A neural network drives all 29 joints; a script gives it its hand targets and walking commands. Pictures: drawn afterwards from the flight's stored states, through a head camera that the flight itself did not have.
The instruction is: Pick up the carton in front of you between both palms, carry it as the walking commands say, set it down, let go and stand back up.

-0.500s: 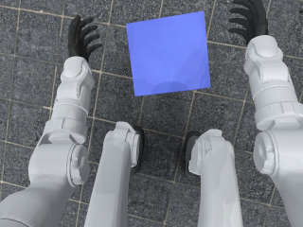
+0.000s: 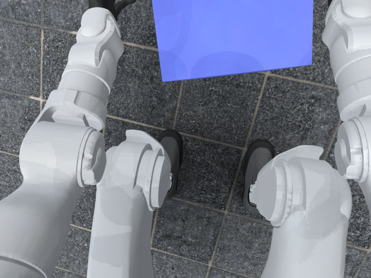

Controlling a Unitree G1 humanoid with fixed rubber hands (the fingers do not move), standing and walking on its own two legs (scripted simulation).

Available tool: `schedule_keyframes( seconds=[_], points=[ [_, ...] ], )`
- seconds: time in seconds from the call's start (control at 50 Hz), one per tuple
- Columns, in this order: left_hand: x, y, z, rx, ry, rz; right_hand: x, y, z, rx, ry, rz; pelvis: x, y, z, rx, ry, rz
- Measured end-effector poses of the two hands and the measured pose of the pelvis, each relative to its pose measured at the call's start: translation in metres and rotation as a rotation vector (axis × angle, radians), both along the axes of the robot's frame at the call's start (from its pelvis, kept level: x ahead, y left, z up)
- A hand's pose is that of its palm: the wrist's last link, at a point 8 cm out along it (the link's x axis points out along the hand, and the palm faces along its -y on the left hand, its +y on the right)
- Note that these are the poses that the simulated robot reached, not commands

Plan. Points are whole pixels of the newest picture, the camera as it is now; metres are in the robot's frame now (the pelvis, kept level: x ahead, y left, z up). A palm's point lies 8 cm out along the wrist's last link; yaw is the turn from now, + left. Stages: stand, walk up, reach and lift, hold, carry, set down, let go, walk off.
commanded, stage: reach and lift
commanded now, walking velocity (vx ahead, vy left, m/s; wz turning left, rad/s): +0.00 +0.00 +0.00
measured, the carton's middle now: (226, 19) +0.52 -0.02 -0.24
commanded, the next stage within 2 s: none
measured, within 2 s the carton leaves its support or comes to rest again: leaves its support in 0.76 s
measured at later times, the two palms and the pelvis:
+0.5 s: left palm (126, 1) +0.53 +0.14 -0.16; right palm out of the picture +0.56 -0.16 -0.16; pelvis +0.01 +0.00 +0.01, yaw +0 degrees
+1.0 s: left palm out of the picture +0.51 +0.13 -0.04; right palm out of the picture +0.51 -0.17 -0.06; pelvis +0.00 +0.00 +0.02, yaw -3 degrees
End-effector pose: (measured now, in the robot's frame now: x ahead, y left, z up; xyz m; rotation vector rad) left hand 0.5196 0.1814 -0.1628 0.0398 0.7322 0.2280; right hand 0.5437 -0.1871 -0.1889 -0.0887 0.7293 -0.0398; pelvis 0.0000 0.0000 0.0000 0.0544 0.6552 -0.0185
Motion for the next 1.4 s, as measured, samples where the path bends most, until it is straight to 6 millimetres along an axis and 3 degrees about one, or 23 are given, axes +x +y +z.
schedule_keyframes(
  seconds=[0.12, 0.22, 0.36, 0.48, 0.74, 0.8, 0.86, 1.02, 1.16, 1.4],
  points=[
    [-0.002, -0.001, -0.006, -0.004, 0.016, 0.001, -0.006, 0.003, -0.005, -0.004, -0.001, 0.016, 0.005, 0.000, -0.004, -0.010, -0.010, 0.009],
    [-0.007, -0.002, -0.006, -0.023, 0.021, 0.020, -0.001, 0.003, 0.010, -0.007, -0.016, 0.018, 0.007, -0.001, -0.003, -0.013, -0.015, 0.006],
    [-0.005, -0.015, 0.001, -0.050, 0.003, -0.005, 0.010, 0.019, 0.026, -0.002, -0.014, 0.041, 0.007, 0.000, 0.004, -0.014, 0.005, 0.005],
    [0.008, -0.039, 0.004, -0.071, -0.005, -0.062, 0.013, 0.026, 0.026, -0.001, -0.006, 0.045, 0.008, 0.002, 0.008, -0.018, 0.020, 0.010],
    [0.013, -0.041, 0.011, -0.041, 0.005, -0.013, 0.010, 0.027, 0.027, 0.005, 0.003, 0.022, 0.007, 0.001, -0.007, 0.000, 0.007, -0.020],
    [0.013, -0.041, 0.027, -0.058, -0.028, 0.016, -0.001, 0.028, 0.031, 0.015, -0.007, 0.007, 0.006, 0.000, -0.008, 0.000, 0.007, -0.023],
    [0.010, -0.043, 0.052, -0.084, -0.082, 0.024, -0.010, 0.029, 0.050, 0.048, -0.037, 0.000, 0.005, 0.001, -0.004, -0.004, 0.003, -0.033],
    [-0.013, -0.056, 0.128, -0.111, -0.108, 0.013, -0.034, 0.015, 0.140, 0.053, -0.057, -0.052, -0.001, 0.005, 0.029, -0.017, 0.006, -0.047],
    [-0.024, -0.064, 0.180, -0.098, -0.068, -0.021, -0.048, 0.007, 0.202, 0.031, -0.017, -0.079, -0.001, 0.006, 0.072, -0.015, 0.044, -0.073],
    [-0.021, -0.062, 0.246, -0.083, -0.095, -0.056, -0.061, 0.010, 0.257, 0.053, -0.045, -0.127, 0.016, 0.013, 0.130, -0.028, 0.087, -0.068]
  ],
)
